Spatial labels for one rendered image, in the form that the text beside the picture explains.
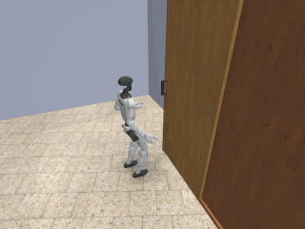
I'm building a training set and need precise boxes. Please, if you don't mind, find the robot left upper arm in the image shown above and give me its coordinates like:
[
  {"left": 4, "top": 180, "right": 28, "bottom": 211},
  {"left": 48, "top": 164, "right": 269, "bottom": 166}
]
[{"left": 114, "top": 90, "right": 123, "bottom": 111}]

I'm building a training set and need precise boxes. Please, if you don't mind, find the robot right forearm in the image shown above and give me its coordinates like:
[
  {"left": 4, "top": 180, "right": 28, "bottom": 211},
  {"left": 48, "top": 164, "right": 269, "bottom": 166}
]
[{"left": 129, "top": 121, "right": 148, "bottom": 138}]

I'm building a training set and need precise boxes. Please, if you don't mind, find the wardrobe door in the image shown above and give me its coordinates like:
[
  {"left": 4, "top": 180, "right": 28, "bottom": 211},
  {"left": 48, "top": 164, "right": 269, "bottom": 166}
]
[
  {"left": 163, "top": 0, "right": 244, "bottom": 200},
  {"left": 202, "top": 0, "right": 305, "bottom": 229}
]

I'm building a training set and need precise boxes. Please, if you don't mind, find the humanoid robot torso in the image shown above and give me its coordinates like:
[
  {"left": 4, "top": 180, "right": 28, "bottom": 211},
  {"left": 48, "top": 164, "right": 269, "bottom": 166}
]
[{"left": 118, "top": 93, "right": 136, "bottom": 135}]

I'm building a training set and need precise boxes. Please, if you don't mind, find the right robot hand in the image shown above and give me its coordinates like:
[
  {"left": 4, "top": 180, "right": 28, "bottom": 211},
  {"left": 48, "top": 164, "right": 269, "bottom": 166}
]
[{"left": 145, "top": 134, "right": 158, "bottom": 145}]

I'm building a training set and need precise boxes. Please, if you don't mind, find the robot right upper arm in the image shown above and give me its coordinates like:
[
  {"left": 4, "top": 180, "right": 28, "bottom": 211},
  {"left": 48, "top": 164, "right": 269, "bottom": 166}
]
[{"left": 127, "top": 99, "right": 136, "bottom": 127}]

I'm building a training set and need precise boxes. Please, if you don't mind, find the left robot hand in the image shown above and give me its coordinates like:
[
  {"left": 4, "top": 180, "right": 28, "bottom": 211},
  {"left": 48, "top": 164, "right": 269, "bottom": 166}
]
[{"left": 135, "top": 101, "right": 145, "bottom": 109}]

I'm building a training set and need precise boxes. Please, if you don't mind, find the handle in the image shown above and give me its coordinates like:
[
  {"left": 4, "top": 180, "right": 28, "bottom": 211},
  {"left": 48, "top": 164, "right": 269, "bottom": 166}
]
[{"left": 161, "top": 80, "right": 168, "bottom": 95}]

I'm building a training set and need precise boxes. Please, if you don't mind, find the robot left shin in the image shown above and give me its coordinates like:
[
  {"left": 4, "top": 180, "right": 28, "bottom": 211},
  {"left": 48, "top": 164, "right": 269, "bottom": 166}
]
[{"left": 127, "top": 141, "right": 138, "bottom": 164}]

